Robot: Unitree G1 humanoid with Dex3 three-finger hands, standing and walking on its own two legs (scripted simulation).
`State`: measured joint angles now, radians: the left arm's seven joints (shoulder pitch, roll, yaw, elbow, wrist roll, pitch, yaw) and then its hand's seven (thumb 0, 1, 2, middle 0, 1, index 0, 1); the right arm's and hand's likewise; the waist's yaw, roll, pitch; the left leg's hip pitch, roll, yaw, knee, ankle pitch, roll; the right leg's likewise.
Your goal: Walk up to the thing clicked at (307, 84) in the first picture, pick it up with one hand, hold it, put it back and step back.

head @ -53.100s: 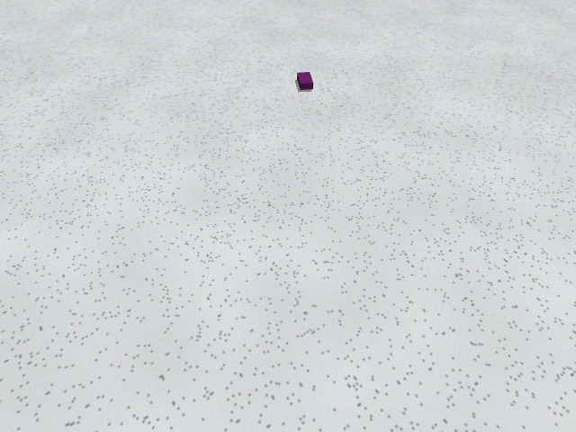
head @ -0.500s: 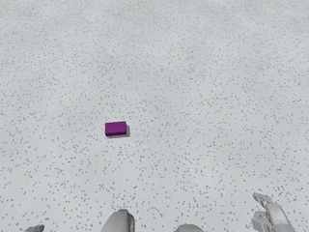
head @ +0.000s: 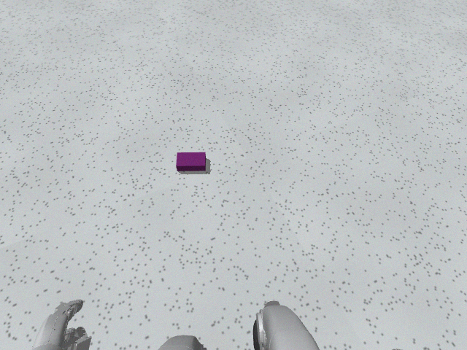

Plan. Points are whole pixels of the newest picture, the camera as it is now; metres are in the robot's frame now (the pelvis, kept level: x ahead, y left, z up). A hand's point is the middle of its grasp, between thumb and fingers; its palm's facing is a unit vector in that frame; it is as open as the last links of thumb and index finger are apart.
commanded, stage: step back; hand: left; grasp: from above
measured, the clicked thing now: (191, 161) +0.98 +0.18 -0.73
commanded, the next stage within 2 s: stand in 1.14 s
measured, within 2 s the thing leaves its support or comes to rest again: neither
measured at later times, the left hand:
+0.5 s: hand out of the picture -0.08 +0.27 -0.12, palm faces -0.02 -0.91 -0.42, open 7.4 cm
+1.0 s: hand out of the picture +0.08 +0.27 -0.14, palm faces -0.06 -0.92 -0.38, open 7.3 cm
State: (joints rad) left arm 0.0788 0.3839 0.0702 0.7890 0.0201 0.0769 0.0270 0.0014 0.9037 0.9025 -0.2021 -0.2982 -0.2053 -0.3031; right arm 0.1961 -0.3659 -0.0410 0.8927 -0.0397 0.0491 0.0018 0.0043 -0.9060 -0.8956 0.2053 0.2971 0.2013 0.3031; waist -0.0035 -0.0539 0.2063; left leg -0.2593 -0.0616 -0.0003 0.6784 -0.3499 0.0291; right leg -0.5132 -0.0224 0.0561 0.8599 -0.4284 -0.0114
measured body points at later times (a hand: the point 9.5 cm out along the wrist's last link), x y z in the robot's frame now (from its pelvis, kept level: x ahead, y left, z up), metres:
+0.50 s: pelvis -0.09 -0.01 +0.02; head -0.08 -0.03 +0.47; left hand -0.07 +0.32 -0.09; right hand -0.03 -0.34 -0.11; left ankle -0.03 +0.13 -0.68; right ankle -0.13 -0.14 -0.72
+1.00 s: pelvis -0.04 +0.01 +0.01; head -0.01 +0.01 +0.45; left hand +0.08 +0.32 -0.11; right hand +0.02 -0.30 -0.12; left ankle -0.03 +0.14 -0.72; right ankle +0.02 -0.12 -0.72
